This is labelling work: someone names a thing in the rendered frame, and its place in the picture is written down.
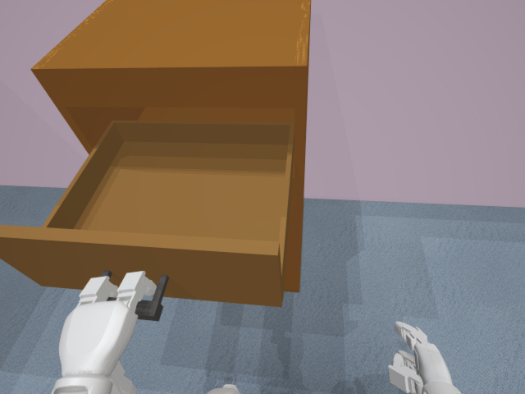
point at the robot left shin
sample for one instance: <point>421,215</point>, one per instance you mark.
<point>231,386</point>

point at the cabinet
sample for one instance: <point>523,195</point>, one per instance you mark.
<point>189,60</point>

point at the left robot hand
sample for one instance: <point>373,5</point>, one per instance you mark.
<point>97,332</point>

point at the robot left forearm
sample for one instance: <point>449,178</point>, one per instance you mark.
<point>83,383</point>

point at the handle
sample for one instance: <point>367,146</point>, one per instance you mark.
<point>148,309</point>

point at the right robot hand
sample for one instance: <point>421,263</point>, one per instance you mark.
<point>410,373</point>

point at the drawer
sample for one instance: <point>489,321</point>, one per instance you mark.
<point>206,203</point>

